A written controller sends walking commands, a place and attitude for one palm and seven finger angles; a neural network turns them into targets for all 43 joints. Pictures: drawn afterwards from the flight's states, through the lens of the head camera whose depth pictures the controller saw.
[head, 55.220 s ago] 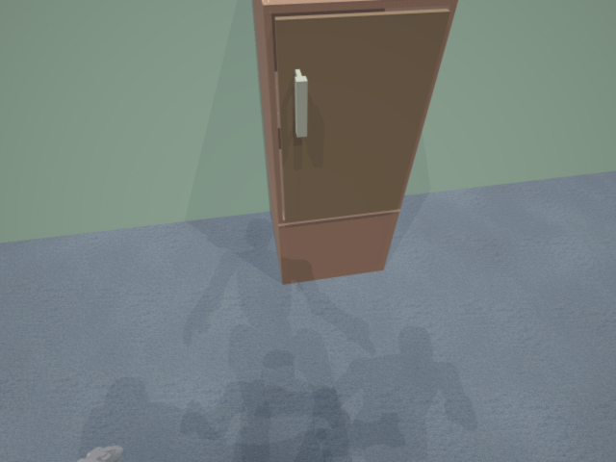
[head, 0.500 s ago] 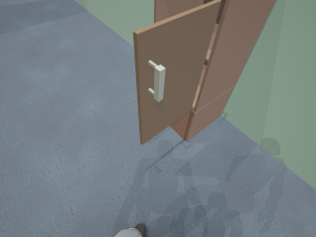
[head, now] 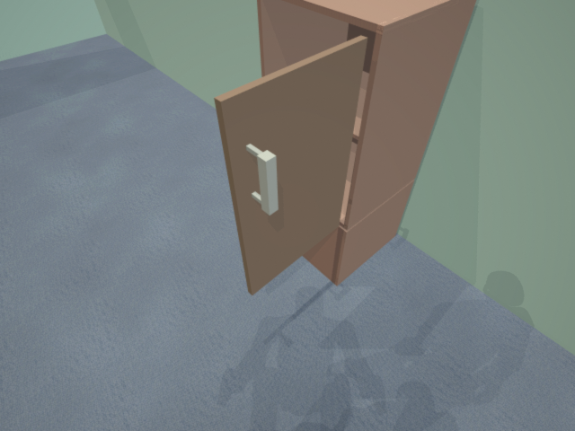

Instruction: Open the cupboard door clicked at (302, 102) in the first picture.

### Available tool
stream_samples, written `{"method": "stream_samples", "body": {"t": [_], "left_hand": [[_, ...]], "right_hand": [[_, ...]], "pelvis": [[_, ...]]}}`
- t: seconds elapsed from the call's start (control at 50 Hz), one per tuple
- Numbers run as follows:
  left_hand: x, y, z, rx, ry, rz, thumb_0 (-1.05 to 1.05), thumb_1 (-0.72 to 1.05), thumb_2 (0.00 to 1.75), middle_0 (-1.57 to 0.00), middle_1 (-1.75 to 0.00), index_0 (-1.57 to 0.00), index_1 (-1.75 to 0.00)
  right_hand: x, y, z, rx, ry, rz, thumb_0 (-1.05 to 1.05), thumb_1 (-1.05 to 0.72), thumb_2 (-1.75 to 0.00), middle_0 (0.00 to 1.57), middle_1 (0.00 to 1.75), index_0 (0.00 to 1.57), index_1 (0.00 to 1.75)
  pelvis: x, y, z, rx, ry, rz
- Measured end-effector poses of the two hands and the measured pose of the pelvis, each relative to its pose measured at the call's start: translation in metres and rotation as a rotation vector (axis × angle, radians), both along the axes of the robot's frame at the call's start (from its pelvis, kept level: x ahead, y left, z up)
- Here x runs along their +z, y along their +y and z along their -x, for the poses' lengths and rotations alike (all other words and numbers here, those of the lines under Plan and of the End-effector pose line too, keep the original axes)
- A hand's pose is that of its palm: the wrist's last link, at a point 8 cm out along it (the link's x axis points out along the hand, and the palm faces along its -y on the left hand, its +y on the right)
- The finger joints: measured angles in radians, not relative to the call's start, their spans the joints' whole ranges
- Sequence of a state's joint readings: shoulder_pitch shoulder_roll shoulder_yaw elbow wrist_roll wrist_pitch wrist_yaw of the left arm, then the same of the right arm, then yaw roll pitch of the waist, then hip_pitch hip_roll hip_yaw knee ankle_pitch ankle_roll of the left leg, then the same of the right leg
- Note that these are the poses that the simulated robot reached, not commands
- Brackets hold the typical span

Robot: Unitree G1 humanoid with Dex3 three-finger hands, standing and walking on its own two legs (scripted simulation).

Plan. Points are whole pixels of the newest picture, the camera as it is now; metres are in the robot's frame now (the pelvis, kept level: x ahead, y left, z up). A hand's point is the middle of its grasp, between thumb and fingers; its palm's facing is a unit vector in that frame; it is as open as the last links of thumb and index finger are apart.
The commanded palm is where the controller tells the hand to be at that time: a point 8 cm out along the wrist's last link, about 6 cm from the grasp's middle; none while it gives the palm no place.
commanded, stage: let the arm hang, fingers relaxed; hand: left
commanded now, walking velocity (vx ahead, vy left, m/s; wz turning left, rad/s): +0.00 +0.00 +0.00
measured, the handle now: (261, 179) +0.55 +0.08 +0.03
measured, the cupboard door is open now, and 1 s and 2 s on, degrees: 92 92 92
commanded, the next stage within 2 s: look to check the result in 0.10 s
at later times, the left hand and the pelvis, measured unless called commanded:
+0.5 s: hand out of the picture -0.01 +0.17 -0.18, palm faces +0.01 -0.98 -0.20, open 7.4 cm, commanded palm none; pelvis +0.02 +0.00 +0.00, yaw -1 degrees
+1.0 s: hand out of the picture +0.00 +0.18 -0.17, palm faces +0.02 -0.98 -0.22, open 7.4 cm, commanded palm none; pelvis +0.02 +0.00 +0.00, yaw -1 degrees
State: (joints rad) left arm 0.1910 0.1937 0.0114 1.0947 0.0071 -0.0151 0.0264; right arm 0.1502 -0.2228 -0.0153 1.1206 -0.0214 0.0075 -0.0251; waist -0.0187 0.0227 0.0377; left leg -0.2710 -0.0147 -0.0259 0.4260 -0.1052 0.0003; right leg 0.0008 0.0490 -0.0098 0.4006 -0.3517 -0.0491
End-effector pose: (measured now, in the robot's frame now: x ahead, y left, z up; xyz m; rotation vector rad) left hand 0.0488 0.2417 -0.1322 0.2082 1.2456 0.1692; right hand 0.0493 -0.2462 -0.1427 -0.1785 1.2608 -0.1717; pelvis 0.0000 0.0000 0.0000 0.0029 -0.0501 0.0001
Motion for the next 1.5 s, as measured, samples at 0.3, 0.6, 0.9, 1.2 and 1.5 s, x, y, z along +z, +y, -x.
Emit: {"method": "stream_samples", "body": {"t": [0.3,0.6,0.9,1.2,1.5], "left_hand": [[-0.011,-0.017,0.011,0.019,0.113,0.033,0.00,0.90,0.90,-0.20,-0.30,-0.20,-0.30],[-0.010,-0.018,0.066,0.068,0.249,0.049,0.01,0.90,0.90,-0.20,-0.30,-0.20,-0.30],[-0.008,-0.015,0.058,0.057,0.198,0.036,0.01,0.90,0.90,-0.20,-0.30,-0.20,-0.30],[-0.008,-0.020,0.048,0.047,0.184,0.029,0.01,0.90,0.90,-0.20,-0.30,-0.20,-0.30],[-0.010,-0.030,0.046,0.050,0.195,0.036,0.01,0.90,0.90,-0.20,-0.30,-0.20,-0.30]], "right_hand": [[-0.004,0.009,0.035,-0.049,0.150,-0.014,0.01,-0.91,-0.90,0.20,0.30,0.20,0.30],[-0.008,0.030,0.035,-0.045,0.163,-0.046,0.01,-0.91,-0.90,0.20,0.30,0.20,0.30],[-0.006,0.019,0.018,-0.025,0.103,-0.034,0.01,-0.91,-0.90,0.20,0.30,0.20,0.30],[-0.006,0.008,0.030,-0.037,0.139,-0.025,0.01,-0.91,-0.90,0.20,0.30,0.20,0.30],[-0.008,0.007,0.032,-0.046,0.152,-0.033,0.01,-0.91,-0.90,0.20,0.30,0.20,0.30]], "pelvis": [[0.000,-0.004,-0.016,-0.014,0.008,0.000],[0.000,0.003,-0.019,-0.016,0.008,-0.006],[0.001,0.002,-0.015,-0.012,0.004,-0.011],[0.001,-0.007,-0.018,-0.015,0.005,-0.010],[0.000,-0.012,-0.022,-0.019,0.006,-0.011]]}}
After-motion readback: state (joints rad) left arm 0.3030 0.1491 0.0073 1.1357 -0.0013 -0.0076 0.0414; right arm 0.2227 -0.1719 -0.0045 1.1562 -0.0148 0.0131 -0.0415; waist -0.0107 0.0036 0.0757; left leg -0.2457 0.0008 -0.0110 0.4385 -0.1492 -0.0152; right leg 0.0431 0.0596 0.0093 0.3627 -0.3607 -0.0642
